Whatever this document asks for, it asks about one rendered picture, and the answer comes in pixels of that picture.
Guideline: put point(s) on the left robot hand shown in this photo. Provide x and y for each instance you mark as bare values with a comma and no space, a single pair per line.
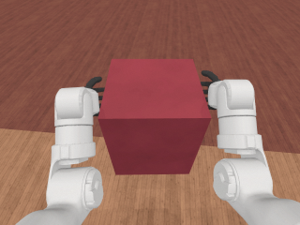
90,85

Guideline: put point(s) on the right robot upper arm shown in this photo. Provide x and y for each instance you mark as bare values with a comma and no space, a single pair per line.
246,184

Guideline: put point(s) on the right robot forearm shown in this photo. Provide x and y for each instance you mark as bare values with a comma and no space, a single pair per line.
237,124

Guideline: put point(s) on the left robot forearm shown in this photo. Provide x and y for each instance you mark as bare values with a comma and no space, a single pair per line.
74,109

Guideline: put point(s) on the right robot hand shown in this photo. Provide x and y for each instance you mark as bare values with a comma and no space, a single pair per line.
214,78

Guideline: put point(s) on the left robot upper arm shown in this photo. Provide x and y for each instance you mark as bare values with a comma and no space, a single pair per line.
72,194

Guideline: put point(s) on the carton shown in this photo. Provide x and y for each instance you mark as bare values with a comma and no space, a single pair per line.
153,116

